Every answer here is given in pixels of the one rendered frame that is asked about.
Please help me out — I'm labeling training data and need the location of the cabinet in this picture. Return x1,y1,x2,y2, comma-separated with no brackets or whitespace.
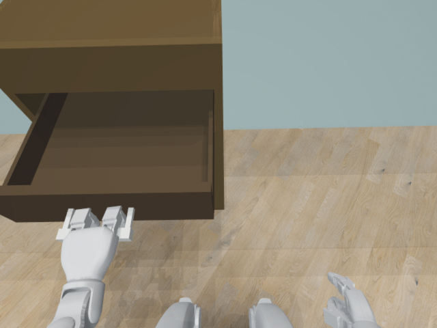
0,0,225,210

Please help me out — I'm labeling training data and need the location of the right robot thigh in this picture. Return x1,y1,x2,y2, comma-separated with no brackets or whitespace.
249,303,294,328

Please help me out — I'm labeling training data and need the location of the robot right hand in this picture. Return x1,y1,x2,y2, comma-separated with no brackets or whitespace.
323,272,377,328

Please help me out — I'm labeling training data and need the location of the left robot thigh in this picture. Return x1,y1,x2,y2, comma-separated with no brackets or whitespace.
155,302,201,328

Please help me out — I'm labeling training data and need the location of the robot left forearm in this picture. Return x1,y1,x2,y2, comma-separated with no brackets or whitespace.
47,279,105,328

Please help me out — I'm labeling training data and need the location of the robot left hand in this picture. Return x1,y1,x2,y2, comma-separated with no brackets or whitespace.
61,206,126,282

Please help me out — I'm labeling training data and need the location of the drawer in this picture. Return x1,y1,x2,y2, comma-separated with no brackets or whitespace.
0,90,214,223

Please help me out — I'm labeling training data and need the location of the handle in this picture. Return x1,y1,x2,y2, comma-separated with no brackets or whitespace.
56,208,135,243

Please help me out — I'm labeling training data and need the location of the robot thigh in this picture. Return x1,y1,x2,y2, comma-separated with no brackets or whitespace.
155,302,201,328
249,303,294,328

